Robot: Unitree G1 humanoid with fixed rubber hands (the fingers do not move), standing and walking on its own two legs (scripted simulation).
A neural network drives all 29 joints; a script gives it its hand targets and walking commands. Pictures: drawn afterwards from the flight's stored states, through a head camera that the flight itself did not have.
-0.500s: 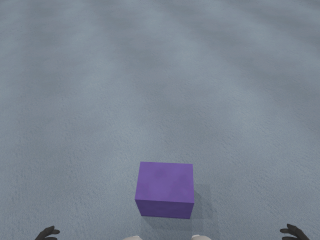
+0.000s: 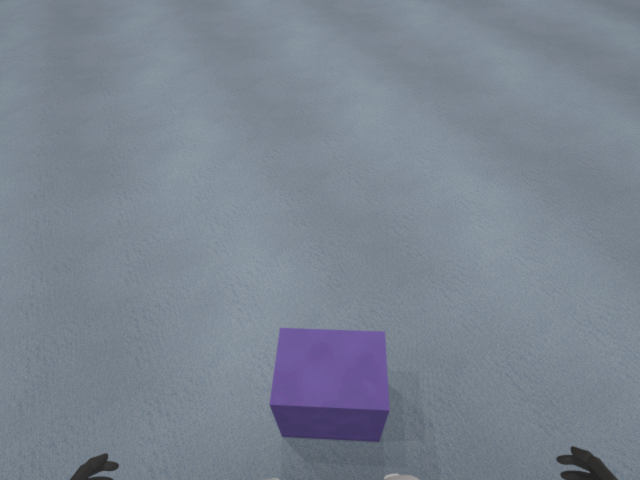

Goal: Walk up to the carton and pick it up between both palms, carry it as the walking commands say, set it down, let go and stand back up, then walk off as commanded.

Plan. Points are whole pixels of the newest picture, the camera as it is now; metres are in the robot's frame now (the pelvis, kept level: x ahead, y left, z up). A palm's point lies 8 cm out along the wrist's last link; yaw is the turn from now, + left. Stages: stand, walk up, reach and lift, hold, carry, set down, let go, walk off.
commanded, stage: walk up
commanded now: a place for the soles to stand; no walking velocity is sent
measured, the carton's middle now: (331, 386) +0.46 +0.01 -0.59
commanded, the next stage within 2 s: none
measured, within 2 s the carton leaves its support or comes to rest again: neither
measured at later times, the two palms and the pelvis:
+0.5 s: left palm out of the picture +0.11 +0.32 -0.06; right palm out of the picture +0.11 -0.32 -0.08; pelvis +0.00 +0.00 +0.00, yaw +0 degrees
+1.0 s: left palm out of the picture +0.12 +0.32 -0.06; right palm out of the picture +0.11 -0.33 -0.07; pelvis +0.00 +0.00 +0.00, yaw -1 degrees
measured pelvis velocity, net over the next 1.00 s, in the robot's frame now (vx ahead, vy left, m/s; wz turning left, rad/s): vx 0.00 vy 0.00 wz -0.02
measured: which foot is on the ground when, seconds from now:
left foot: down 0.00-1.00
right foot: down 0.00-1.00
